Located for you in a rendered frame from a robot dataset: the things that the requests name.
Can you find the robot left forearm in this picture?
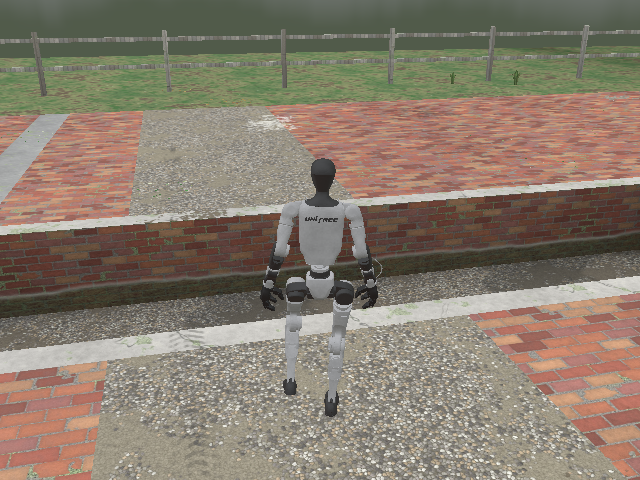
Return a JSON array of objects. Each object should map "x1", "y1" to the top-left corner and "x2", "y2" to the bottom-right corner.
[{"x1": 263, "y1": 242, "x2": 284, "y2": 289}]

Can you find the right robot hand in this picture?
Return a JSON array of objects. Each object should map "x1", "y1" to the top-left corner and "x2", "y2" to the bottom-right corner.
[{"x1": 355, "y1": 284, "x2": 378, "y2": 309}]

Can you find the left robot hand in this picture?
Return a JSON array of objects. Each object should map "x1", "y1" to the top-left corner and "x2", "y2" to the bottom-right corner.
[{"x1": 260, "y1": 285, "x2": 284, "y2": 311}]

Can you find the humanoid robot head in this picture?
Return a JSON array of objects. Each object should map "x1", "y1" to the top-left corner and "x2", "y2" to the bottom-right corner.
[{"x1": 305, "y1": 158, "x2": 339, "y2": 207}]

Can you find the robot right shin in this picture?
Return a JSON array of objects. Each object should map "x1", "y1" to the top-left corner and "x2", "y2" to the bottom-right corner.
[{"x1": 328, "y1": 338, "x2": 345, "y2": 403}]

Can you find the robot right upper arm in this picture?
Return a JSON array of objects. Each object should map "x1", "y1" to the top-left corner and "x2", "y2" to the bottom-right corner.
[{"x1": 343, "y1": 202, "x2": 368, "y2": 259}]

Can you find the robot left upper arm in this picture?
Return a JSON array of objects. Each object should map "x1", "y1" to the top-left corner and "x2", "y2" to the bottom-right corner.
[{"x1": 274, "y1": 201, "x2": 301, "y2": 257}]

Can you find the robot right forearm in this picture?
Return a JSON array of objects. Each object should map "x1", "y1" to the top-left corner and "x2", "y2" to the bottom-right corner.
[{"x1": 358, "y1": 244, "x2": 377, "y2": 288}]

